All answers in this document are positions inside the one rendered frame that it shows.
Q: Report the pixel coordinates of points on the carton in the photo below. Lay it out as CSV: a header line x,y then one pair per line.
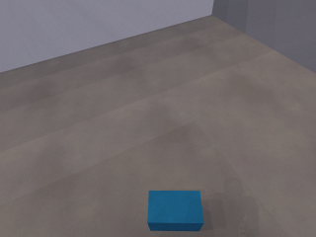
x,y
174,211

